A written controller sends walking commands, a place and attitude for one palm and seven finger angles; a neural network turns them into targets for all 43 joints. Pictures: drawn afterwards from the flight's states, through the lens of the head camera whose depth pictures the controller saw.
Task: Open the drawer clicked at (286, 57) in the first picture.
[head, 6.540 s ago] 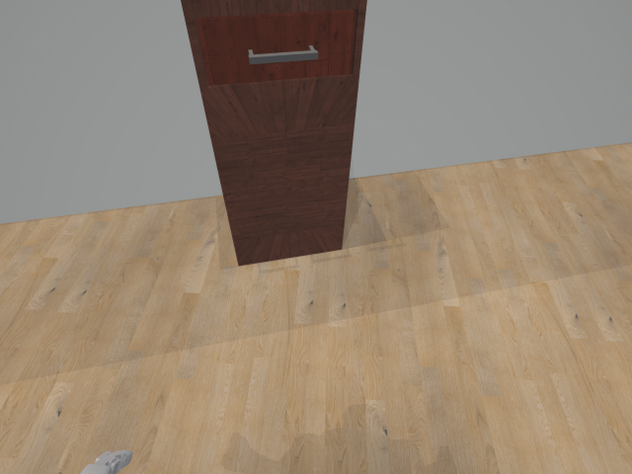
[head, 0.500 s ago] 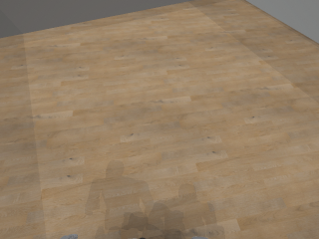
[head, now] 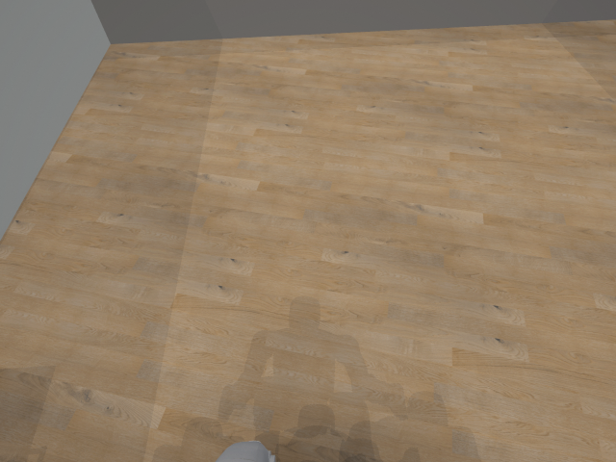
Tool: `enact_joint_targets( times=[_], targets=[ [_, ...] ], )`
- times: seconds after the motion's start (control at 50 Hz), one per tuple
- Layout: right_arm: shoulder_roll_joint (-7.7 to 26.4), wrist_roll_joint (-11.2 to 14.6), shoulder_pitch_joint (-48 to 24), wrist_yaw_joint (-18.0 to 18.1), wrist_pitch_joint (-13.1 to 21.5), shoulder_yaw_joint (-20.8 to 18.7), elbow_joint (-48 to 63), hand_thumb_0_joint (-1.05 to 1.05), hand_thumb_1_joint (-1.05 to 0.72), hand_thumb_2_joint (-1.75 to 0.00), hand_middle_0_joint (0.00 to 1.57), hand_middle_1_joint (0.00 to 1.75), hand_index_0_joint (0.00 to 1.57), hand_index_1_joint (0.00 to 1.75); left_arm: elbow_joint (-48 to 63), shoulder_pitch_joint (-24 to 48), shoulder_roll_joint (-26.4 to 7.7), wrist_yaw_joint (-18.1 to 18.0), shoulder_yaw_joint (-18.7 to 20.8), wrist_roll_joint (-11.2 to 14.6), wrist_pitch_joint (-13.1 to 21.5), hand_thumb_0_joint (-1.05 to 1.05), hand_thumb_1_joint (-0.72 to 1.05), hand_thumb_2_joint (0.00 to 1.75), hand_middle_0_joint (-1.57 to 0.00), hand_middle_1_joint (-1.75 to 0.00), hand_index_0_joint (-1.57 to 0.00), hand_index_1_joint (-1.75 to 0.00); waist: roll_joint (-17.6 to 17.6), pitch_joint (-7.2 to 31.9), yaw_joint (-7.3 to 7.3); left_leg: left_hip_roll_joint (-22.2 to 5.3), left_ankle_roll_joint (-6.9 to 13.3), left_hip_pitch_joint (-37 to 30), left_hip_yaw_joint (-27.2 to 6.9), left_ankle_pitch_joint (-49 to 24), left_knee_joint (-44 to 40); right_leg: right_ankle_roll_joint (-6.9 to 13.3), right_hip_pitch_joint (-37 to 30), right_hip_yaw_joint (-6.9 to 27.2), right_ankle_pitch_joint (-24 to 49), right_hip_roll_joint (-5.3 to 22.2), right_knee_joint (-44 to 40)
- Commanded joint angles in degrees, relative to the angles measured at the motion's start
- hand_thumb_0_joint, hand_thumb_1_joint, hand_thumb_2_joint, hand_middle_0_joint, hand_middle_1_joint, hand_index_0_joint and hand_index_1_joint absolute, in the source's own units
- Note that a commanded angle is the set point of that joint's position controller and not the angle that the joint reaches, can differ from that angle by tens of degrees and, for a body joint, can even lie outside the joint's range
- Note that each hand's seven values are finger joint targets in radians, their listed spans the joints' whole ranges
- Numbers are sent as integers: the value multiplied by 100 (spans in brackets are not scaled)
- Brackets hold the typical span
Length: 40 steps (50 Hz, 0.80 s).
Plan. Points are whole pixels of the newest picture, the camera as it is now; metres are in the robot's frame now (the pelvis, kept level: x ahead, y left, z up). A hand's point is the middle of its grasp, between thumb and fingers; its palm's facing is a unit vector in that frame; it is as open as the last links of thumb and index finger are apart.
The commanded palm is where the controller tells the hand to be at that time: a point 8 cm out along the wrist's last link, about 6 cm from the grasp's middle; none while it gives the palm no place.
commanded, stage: turn to face it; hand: left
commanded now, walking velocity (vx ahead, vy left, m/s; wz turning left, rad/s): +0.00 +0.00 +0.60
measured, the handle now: out of the picture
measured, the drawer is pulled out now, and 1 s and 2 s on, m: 0.00 0.00 0.00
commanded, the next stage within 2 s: none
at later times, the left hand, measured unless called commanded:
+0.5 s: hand out of the picture +0.07 +0.26 -0.15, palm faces +0.28 -0.93 -0.25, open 7.4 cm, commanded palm none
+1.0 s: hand out of the picture -0.07 +0.19 -0.15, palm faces +0.57 -0.77 -0.28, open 7.4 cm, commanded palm none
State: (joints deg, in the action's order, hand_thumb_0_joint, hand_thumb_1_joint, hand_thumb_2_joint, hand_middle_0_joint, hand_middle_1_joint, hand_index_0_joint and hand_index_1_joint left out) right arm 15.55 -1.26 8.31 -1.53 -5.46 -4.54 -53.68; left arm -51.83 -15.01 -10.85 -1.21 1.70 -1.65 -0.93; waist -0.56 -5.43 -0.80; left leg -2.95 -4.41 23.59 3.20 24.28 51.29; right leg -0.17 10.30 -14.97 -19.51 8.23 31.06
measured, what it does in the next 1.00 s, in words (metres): steps on the spot, turning left: left foot, then right foot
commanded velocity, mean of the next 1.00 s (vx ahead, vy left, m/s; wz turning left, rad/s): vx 0.00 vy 0.00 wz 0.60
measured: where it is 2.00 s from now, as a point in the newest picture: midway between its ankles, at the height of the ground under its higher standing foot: outside the picture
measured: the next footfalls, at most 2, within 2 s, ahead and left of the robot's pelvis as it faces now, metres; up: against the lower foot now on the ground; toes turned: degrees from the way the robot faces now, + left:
left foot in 0.10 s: +0.03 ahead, +0.13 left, +0.00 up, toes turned +10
right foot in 0.62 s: +0.09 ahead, -0.09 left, +0.00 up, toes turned +20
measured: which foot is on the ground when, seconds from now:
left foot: up 0.00-0.08, down 0.10-0.62, up 0.64-1.00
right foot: down 0.00-0.10, up 0.12-0.60, down 0.62-1.00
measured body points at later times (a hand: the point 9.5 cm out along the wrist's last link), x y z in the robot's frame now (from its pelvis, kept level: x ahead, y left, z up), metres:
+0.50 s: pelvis +0.00 +0.03 +0.00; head +0.03 +0.04 +0.45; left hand +0.06 +0.31 -0.13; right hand +0.13 -0.20 -0.14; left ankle +0.00 +0.13 -0.74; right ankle +0.05 -0.13 -0.69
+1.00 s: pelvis +0.00 -0.01 +0.00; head +0.04 -0.02 +0.45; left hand -0.10 +0.23 -0.13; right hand +0.21 -0.20 -0.15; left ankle -0.09 +0.12 -0.68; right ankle +0.05 -0.11 -0.74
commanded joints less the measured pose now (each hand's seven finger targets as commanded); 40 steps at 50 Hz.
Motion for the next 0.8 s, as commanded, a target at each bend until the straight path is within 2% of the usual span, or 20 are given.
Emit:
enact_joint_targets(
  times=[0.0, 0.02, 0.04, 0.06, 0.08, 0.1, 0.14, 0.18, 0.24, 0.34, 0.46, 0.54, 0.56, 0.58, 0.6, 0.62, 0.64, 0.66, 0.7, 0.78],
  targets=[
    [223, 60, -311, -8, 316, 0, 671, 0, -90, -90, 20, 30, 20, 30, 260, -206, -1389, -54, 424, -6, 64, 0, 90, 90, -20, -30, -20, -30, 1454, 757, -154, 142, 156, -170, 457, -158, -1272, 566, -806, 768, 3700, 1345, -332],
    [310, 50, -111, -1, 347, -20, 652, 0, -90, -90, 20, 30, 20, 30, 243, -151, -1408, -42, 440, 22, 55, 0, 90, 90, -20, -30, -20, -30, 1379, 873, -31, 157, 204, -592, 473, -590, -1861, 415, -684, 588, 3532, 1297, -2],
    [506, 32, 252, -4, 390, -78, 571, 0, -90, -90, 20, 30, 20, 30, 242, -99, -1365, -25, 433, 64, 40, 0, 90, 90, -20, -30, -20, -30, 921, 1106, 192, 118, 291, -1441, 303, -1392, -2666, 172, -255, 418, 3203, 1169, 809],
    [1146, -3, 722, 33, 466, -238, 498, 0, -90, -90, 20, 30, 20, 30, 408, -123, -1105, 8, 420, 115, 28, 0, 90, 90, -20, -30, -20, -30, -594, 1519, 464, -1027, 788, -2728, -1174, -3015, -2980, -250, 1122, 213, 1322, 598, 2146],
    [1641, 66, 1114, 86, 464, -354, 397, 0, -90, -90, 20, 30, 20, 30, 681, 203, -766, 28, 282, 117, 16, 0, 90, 90, -20, -30, -20, -30, -1825, 1557, 645, -2180, 1516, -3137, -2612, -5798, -2889, -568, 2445, 619, -1940, -60, 3215],
    [1531, 82, 1219, 103, 414, -312, 272, 0, -90, -90, 20, 30, 20, 30, 706, 407, -953, -14, 308, 70, -64, 0, 90, 90, -20, -30, -20, -30, -1114, 1490, 619, -2269, 1761, -2876, -2099, -5677, -2732, -468, 2432, 1142, -1862, 59, 3611],
    [1118, 38, 606, 194, 451, -212, 426, 0, -90, -90, 20, 30, 20, 30, 562, 595, -916, -6, 359, 66, -89, 0, 90, 90, -20, -30, -20, -30, -1119, 955, 433, -1579, 1475, -2116, -1801, -4379, -2921, -498, 2522, 1349, -1065, 74, 3812],
    [917, 27, 129, 199, 475, -124, 571, 0, -90, -90, 20, 30, 20, 30, 409, 411, -941, 51, 389, 61, -94, 0, 90, 90, -20, -30, -20, -30, -850, 679, 191, -1126, 1227, -1683, -1439, -3979, -3063, -536, 2304, 1408, -438, -16, 3825],
    [888, 52, 172, 200, 513, -118, 590, 0, -90, -90, 20, 30, 20, 30, 325, 264, -927, 59, 392, 61, -101, 0, 90, 90, -20, -30, -20, -30, -580, 778, 123, -917, 1178, -1655, -1362, -3744, -3165, -592, 2145, 1428, -70, -117, 3619],
    [888, 24, 358, 179, 476, -162, 552, 0, -90, -90, 20, 30, 20, 30, 495, 598, -908, 19, 373, 66, -121, 0, 90, 90, -20, -30, -20, -30, -681, 634, 207, -930, 1370, -1507, -1937, -2750, -3332, -635, 2104, 1537, -124, -235, 2945],
    [892, -20, 599, 190, 440, -233, 490, 0, -90, -90, 20, 30, 20, 30, 772, 1007, -760, -9, 309, 112, -52, 0, 90, 90, -20, -30, -20, -30, -846, 764, 343, -874, 1484, -1569, -2518, -3383, -2983, -545, 1659, 1558, -537, -544, 1707],
    [911, 0, 362, 182, 409, -266, 575, 0, -90, -90, 20, 30, 20, 30, 701, 527, -794, -37, 311, 162, 16, 0, 90, 90, -20, -30, -20, -30, -841, 884, 91, -635, 1296, -903, -2701, -3568, -2593, -426, 419, 1468, 46, -784, 305],
    [843, 27, 291, 174, 403, -259, 597, 0, -90, -90, 20, 30, 20, 30, 641, 272, -844, -52, 339, 166, 57, 0, 90, 90, -20, -30, -20, -30, -696, 1005, -52, -458, 1095, -502, -2611, -3080, -2357, -403, -256, 1481, 632, -686, -509],
    [554, 85, 408, 144, 409, -223, 625, 0, -90, -90, 20, 30, 20, 30, 607, 75, -1166, -87, 393, 119, 124, 0, 90, 90, -20, -30, -20, -30, 176, 1176, -127, -61, 724, 294, -2236, -1852, -1731, -237, -1241, 2136, 842, 62, -1302],
    [159, 103, 560, 141, 418, -161, 752, 0, -90, -90, 20, 30, 20, 30, 639, 76, -1720, -127, 494, 28, 155, 0, 90, 90, -20, -30, -20, -30, 1941, 1206, -131, 827, 190, 1371, -932, 666, -275, 435, -1721, 3781, 1380, 1772, -1588],
    [545, 16, 415, 151, 386, -238, 763, 0, -90, -90, 20, 30, 20, 30, 683, 46, -1691, -128, 444, 72, 110, 0, 90, 90, -20, -30, -20, -30, 1447, 1111, -160, 594, 189, 1123, -900, 1085, 813, 874, -774, 3697, 1723, 2167, -1525],
    [563, 18, 395, 121, 316, -280, 716, 0, -90, -90, 20, 30, 20, 30, 756, 442, -1396, -149, 409, 71, 103, 0, 90, 90, -20, -30, -20, -30, 894, 800, 34, 423, 212, 996, -1001, 704, 1383, 938, -226, 3174, 1383, 1896, -1583],
    [470, -4, 488, 85, 254, -271, 548, 0, -90, -90, 20, 30, 20, 30, 793, 764, -1269, -130, 386, 79, 111, 0, 90, 90, -20, -30, -20, -30, 1060, 609, 182, 305, 173, 985, -891, 402, 1692, 789, -17, 2852, 1106, 1524, -1585],
    [417, -27, 651, 5, 206, -238, 377, 0, -90, -90, 20, 30, 20, 30, 822, 943, -972, -81, 266, 90, 136, 0, 90, 90, -20, -30, -20, -30, 952, 330, 312, 207, 65, 1005, -635, -267, 2036, 557, 105, 1951, 1441, 971, -1428],
    [352, -7, 492, -33, 150, -202, 365, 0, -90, -90, 20, 30, 20, 30, 657, 505, -1006, -85, 271, 69, 156, 0, 90, 90, -20, -30, -20, -30, 1130, 282, 160, 103, -61, 1036, -423, -530, 1841, 516, -132, 1448, 1578, 940, -1428]
  ],
)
